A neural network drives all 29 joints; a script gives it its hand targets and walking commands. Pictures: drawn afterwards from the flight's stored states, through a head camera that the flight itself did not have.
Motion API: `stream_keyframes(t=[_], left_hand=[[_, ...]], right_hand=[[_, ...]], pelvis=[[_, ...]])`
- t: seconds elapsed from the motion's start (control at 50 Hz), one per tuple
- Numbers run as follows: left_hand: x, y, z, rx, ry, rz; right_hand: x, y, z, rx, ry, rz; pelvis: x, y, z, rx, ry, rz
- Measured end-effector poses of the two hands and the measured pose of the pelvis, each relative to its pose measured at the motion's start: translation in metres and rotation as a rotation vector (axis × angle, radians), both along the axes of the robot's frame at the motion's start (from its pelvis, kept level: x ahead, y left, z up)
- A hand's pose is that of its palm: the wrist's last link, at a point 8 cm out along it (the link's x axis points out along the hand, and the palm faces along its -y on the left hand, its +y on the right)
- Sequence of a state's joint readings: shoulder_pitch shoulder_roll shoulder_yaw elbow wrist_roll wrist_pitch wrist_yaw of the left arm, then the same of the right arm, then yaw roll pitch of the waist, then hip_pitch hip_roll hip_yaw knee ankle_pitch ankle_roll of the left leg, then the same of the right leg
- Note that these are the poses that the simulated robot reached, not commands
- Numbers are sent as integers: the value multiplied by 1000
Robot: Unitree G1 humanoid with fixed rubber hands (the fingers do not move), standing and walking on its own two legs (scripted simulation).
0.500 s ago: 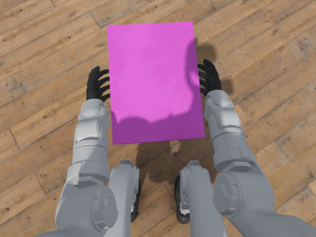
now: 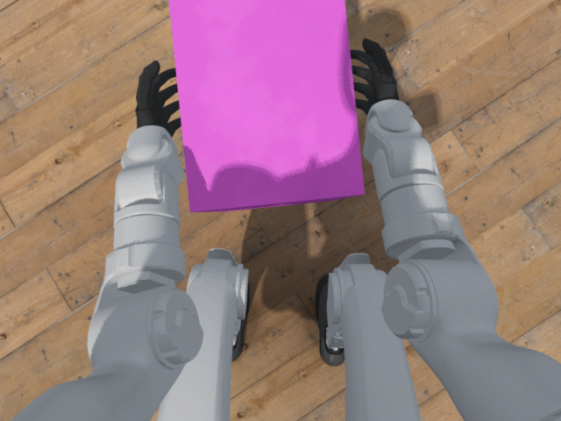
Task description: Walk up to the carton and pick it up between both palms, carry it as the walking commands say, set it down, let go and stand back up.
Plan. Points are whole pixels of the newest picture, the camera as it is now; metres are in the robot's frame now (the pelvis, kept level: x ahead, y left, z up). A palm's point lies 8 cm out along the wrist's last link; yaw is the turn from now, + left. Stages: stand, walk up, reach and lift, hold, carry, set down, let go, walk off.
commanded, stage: set down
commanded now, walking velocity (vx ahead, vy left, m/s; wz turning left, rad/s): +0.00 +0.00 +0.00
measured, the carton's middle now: (268, 116) +0.52 +0.04 -0.17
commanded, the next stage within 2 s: none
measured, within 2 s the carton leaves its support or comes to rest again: rests again in 2.00 s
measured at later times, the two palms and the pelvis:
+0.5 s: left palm (177, 128) +0.50 +0.18 -0.18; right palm (361, 107) +0.54 -0.11 -0.19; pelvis -0.01 +0.01 -0.06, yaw +0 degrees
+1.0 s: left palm (186, 126) +0.52 +0.18 -0.24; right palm (352, 109) +0.56 -0.11 -0.25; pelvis +0.00 +0.01 -0.10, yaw +1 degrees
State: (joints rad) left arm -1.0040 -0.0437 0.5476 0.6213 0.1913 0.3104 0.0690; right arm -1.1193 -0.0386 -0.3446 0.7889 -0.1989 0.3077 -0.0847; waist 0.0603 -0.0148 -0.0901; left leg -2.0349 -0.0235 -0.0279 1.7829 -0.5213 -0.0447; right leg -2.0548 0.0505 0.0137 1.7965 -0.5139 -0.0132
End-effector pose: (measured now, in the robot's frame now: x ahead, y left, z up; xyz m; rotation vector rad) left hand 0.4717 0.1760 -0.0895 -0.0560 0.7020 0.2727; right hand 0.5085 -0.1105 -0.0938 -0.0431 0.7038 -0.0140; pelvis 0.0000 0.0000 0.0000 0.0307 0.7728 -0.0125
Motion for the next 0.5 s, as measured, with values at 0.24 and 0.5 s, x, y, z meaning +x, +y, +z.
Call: stream_keyframes(t=[0.24, 0.5], left_hand=[[14, 3, -45, 3, 11, -6], [28, 3, -93, 4, 18, -8]], right_hand=[[15, 3, -44, -16, 8, 14], [31, 3, -92, -24, 13, 28]], pelvis=[[-6, 3, -29, 2, 10, -2], [-6, 6, -58, 1, 1, 1]])
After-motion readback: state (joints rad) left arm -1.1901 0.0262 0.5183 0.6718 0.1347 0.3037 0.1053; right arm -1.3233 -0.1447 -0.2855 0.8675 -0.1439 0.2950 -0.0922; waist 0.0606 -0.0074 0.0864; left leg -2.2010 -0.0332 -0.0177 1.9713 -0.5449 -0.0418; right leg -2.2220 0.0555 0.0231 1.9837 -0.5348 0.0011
